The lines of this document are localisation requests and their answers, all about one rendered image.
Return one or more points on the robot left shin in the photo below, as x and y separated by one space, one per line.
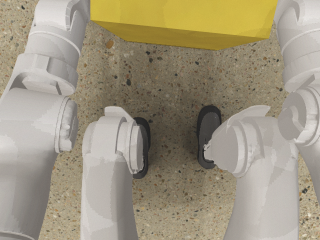
110 111

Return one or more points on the robot left upper arm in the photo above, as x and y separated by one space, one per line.
35 127

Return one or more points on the carton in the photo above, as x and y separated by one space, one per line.
198 24

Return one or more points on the robot right upper arm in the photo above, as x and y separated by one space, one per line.
299 123

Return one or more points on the robot left forearm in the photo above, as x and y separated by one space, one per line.
49 62

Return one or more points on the robot right forearm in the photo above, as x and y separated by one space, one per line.
298 33

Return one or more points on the robot shin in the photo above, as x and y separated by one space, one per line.
110 111
213 150

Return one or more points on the robot right shin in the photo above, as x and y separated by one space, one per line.
213 150

